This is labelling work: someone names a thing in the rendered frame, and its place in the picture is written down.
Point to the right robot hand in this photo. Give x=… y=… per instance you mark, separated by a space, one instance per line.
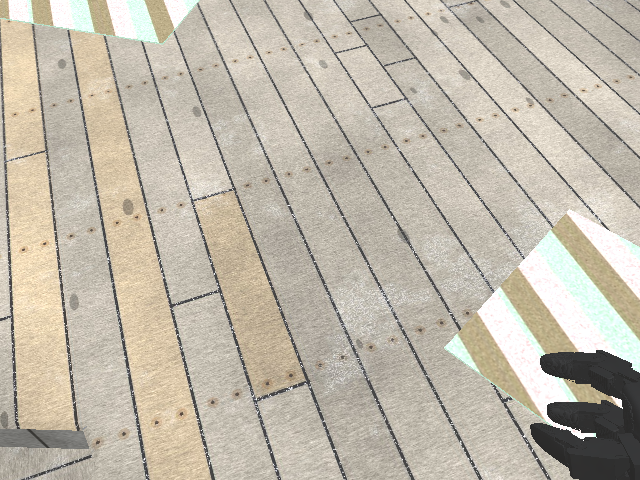
x=615 y=453

